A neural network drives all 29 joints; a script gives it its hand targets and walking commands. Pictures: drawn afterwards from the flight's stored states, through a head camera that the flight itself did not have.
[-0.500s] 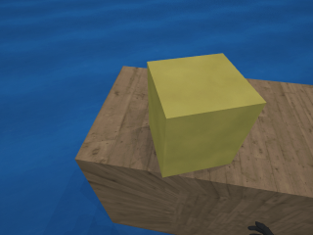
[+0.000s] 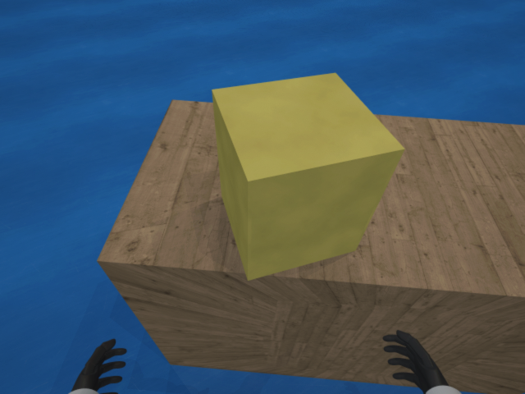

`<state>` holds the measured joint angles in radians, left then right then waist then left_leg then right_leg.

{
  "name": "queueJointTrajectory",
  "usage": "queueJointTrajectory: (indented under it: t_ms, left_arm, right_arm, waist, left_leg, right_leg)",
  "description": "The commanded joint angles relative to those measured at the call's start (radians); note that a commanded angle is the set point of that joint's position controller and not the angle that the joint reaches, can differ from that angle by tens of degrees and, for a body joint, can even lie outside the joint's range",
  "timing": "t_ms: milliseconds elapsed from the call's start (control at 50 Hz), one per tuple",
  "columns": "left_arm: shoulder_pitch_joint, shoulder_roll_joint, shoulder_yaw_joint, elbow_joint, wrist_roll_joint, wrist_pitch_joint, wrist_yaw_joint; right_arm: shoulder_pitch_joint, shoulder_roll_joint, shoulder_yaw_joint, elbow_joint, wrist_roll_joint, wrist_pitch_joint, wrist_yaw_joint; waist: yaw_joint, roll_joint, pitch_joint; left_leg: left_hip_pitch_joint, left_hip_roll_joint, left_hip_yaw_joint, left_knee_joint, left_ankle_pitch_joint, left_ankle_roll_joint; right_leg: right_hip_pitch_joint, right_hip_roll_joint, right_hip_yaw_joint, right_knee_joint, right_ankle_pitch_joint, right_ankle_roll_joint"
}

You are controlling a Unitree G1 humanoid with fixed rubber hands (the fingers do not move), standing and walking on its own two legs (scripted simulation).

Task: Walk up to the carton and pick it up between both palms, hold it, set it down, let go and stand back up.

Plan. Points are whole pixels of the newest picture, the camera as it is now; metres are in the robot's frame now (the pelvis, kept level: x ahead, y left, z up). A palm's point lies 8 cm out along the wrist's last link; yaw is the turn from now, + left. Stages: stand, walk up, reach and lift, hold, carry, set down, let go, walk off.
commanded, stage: reach and lift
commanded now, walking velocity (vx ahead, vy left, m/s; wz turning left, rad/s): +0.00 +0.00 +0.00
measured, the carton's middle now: (291, 178) +0.44 -0.03 +0.08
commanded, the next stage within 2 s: none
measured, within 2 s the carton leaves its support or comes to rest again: neither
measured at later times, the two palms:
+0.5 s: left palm (119, 373) +0.17 +0.22 -0.04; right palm (458, 359) +0.19 -0.27 -0.03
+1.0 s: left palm (141, 360) +0.18 +0.18 +0.01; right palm (492, 363) +0.17 -0.29 +0.01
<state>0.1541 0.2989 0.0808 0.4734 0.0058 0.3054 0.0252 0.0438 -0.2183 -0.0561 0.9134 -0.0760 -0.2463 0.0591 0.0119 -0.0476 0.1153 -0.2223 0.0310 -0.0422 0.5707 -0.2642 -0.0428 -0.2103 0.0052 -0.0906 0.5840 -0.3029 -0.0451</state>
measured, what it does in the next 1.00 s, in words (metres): stands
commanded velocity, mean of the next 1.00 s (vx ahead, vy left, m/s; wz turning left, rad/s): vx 0.00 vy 0.00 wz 0.00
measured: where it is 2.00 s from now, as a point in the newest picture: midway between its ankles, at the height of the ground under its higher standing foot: outside the picture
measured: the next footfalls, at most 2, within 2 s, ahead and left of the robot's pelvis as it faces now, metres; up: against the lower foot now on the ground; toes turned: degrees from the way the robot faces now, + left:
none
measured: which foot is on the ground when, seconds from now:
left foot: down 0.00-1.00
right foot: down 0.00-1.00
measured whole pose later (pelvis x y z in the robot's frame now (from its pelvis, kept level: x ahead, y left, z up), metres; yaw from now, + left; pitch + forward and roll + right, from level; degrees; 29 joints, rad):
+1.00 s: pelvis +0.02 +0.00 +0.02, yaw -4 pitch -2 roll +0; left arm 0.45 0.01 -0.04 -0.04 0.06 0.15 0.22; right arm 0.27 -0.46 -0.01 0.47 0.30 -0.20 0.27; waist 0.04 -0.04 0.00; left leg -0.11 0.06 0.03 0.30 -0.17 -0.05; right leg -0.12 0.04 -0.01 0.31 -0.16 -0.05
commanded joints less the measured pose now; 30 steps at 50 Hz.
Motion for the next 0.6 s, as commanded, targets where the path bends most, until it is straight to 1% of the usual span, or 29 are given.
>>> queueJointTrajectory:
  t_ms: [0,20,40,80,120,160,200,220,240,280,320,360,380,400,440,460,480,500,520,560,580]
  left_arm:
    - [0.034,0.099,0.05,-0.086,0.004,-0.003,0.022]
    - [0.027,0.091,0.047,-0.084,0.003,-0.007,0.027]
    - [0.016,0.083,0.049,-0.091,0.009,-0.011,0.032]
    - [0.007,0.051,0.045,-0.12,0.015,-0.022,0.047]
    - [-0.001,0.028,0.031,-0.13,0.002,-0.029,0.054]
    - [-0.018,0.016,0.021,-0.173,-0.006,-0.043,0.066]
    - [-0.018,0.001,0.011,-0.217,-0.008,-0.065,0.079]
    - [0.005,-0.024,-0.005,-0.213,-0.006,-0.069,0.084]
    - [0.016,-0.034,-0.012,-0.239,-0.01,-0.077,0.087]
    - [0.035,-0.055,-0.022,-0.252,-0.005,-0.085,0.095]
    - [0.044,-0.061,-0.025,-0.29,-0.002,-0.099,0.102]
    - [0.071,-0.079,-0.028,-0.33,0.003,-0.119,0.113]
    - [0.086,-0.089,-0.031,-0.332,0.005,-0.124,0.115]
    - [0.102,-0.101,-0.032,-0.343,0.012,-0.129,0.117]
    - [0.116,-0.118,-0.046,-0.373,0.011,-0.144,0.125]
    - [0.132,-0.128,-0.054,-0.377,0.015,-0.147,0.127]
    - [0.135,-0.141,-0.062,-0.396,0.017,-0.151,0.13]
    - [0.145,-0.152,-0.065,-0.403,0.018,-0.15,0.131]
    - [0.15,-0.159,-0.073,-0.416,0.02,-0.147,0.133]
    - [0.158,-0.177,-0.078,-0.444,0.024,-0.148,0.138]
    - [0.18,-0.187,-0.076,-0.453,0.035,-0.147,0.14]
  right_arm:
    - [-0.048,-0.195,-0.042,-0.143,0.024,0.0,0.016]
    - [-0.052,-0.192,-0.035,-0.165,0.025,0.013,0.025]
    - [-0.051,-0.189,-0.03,-0.176,0.027,0.027,0.032]
    - [-0.05,-0.197,-0.022,-0.198,0.044,0.041,0.052]
    - [-0.049,-0.201,-0.018,-0.236,0.055,0.057,0.067]
    - [-0.044,-0.218,-0.022,-0.274,0.069,0.069,0.078]
    - [-0.036,-0.224,-0.027,-0.298,0.083,0.07,0.089]
    - [-0.018,-0.233,-0.027,-0.279,0.09,0.073,0.095]
    - [-0.013,-0.251,-0.035,-0.291,0.097,0.068,0.101]
    - [-0.001,-0.273,-0.032,-0.266,0.117,0.069,0.113]
    - [-0.001,-0.286,-0.039,-0.285,0.132,0.06,0.121]
    - [0.011,-0.302,-0.041,-0.291,0.149,0.044,0.126]
    - [0.014,-0.305,-0.029,-0.295,0.159,0.039,0.128]
    - [0.026,-0.317,-0.026,-0.282,0.175,0.035,0.133]
    - [0.011,-0.346,-0.036,-0.319,0.188,0.015,0.142]
    - [0.028,-0.349,-0.04,-0.301,0.196,0.013,0.145]
    - [0.027,-0.35,-0.039,-0.32,0.206,0.007,0.149]
    - [0.037,-0.355,-0.031,-0.315,0.215,0.01,0.152]
    - [0.04,-0.364,-0.032,-0.314,0.229,0.013,0.157]
    - [0.045,-0.375,-0.024,-0.338,0.249,0.015,0.164]
    - [0.067,-0.376,-0.016,-0.327,0.262,0.018,0.167]
  waist:
    - [0.031,0.055,-0.139]
    - [0.033,0.04,-0.129]
    - [0.033,0.046,-0.112]
    - [0.042,0.059,-0.111]
    - [0.031,0.02,-0.105]
    - [0.033,0.004,-0.121]
    - [0.031,0.0,-0.146]
    - [0.02,0.004,-0.134]
    - [0.018,0.006,-0.15]
    - [0.021,0.023,-0.15]
    - [0.02,0.018,-0.164]
    - [0.023,0.015,-0.203]
    - [0.027,-0.003,-0.19]
    - [0.033,0.006,-0.198]
    - [0.033,-0.013,-0.216]
    - [0.026,-0.012,-0.207]
    - [0.028,-0.006,-0.204]
    - [0.029,-0.011,-0.179]
    - [0.029,-0.002,-0.182]
    - [0.034,-0.015,-0.174]
    - [0.036,-0.011,-0.175]
  left_leg:
    - [0.05,-0.067,0.095,-0.167,0.161,0.024]
    - [0.052,-0.066,0.098,-0.18,0.155,0.026]
    - [0.051,-0.067,0.099,-0.193,0.162,0.026]
    - [0.065,-0.06,0.097,-0.216,0.157,0.025]
    - [0.068,-0.053,0.098,-0.235,0.109,0.037]
    - [0.082,-0.049,0.097,-0.242,0.101,0.043]
    - [0.094,-0.046,0.095,-0.238,0.111,0.044]
    - [0.107,-0.042,0.089,-0.242,0.125,0.039]
    - [0.122,-0.041,0.088,-0.244,0.14,0.037]
    - [0.154,-0.039,0.081,-0.247,0.176,0.03]
    - [0.155,-0.039,0.081,-0.246,0.185,0.03]
    - [0.162,-0.037,0.077,-0.24,0.228,0.027]
    - [0.164,-0.035,0.075,-0.239,0.247,0.031]
    - [0.18,-0.033,0.073,-0.24,0.273,0.026]
    - [0.191,-0.03,0.069,-0.239,0.283,0.026]
    - [0.188,-0.029,0.068,-0.241,0.277,0.027]
    - [0.185,-0.028,0.067,-0.246,0.276,0.026]
    - [0.178,-0.026,0.067,-0.251,0.273,0.026]
    - [0.183,-0.026,0.066,-0.259,0.259,0.026]
    - [0.193,-0.023,0.065,-0.26,0.287,0.026]
    - [0.202,-0.025,0.065,-0.261,0.305,0.026]
  right_leg:
    - [0.109,0.007,0.026,-0.212,0.107,0.042]
    - [0.105,0.006,0.029,-0.234,0.09,0.042]
    - [0.108,0.003,0.039,-0.248,0.101,0.041]
    - [0.103,0.007,0.043,-0.268,0.078,0.031]
    - [0.09,0.003,0.052,-0.294,0.035,0.03]
    - [0.077,0.005,0.058,-0.306,0.032,0.027]
    - [0.071,0.002,0.067,-0.305,0.066,0.026]
    - [0.072,0.004,0.066,-0.307,0.091,0.024]
    - [0.066,0.008,0.064,-0.311,0.111,0.021]
    - [0.057,0.01,0.066,-0.321,0.145,0.013]
    - [0.061,0.01,0.07,-0.325,0.161,0.014]
    - [0.079,0.014,0.07,-0.317,0.22,0.013]
    - [0.077,0.016,0.073,-0.318,0.25,0.015]
    - [0.078,0.022,0.071,-0.32,0.269,0.009]
    - [0.069,0.029,0.066,-0.327,0.269,0.005]
    - [0.072,0.025,0.07,-0.331,0.27,0.002]
    - [0.071,0.028,0.069,-0.33,0.268,-0.001]
    - [0.071,0.026,0.073,-0.336,0.267,-0.004]
    - [0.067,0.025,0.075,-0.342,0.251,-0.009]
    - [0.06,0.028,0.075,-0.345,0.279,-0.013]
    - [0.074,0.027,0.08,-0.348,0.299,-0.015]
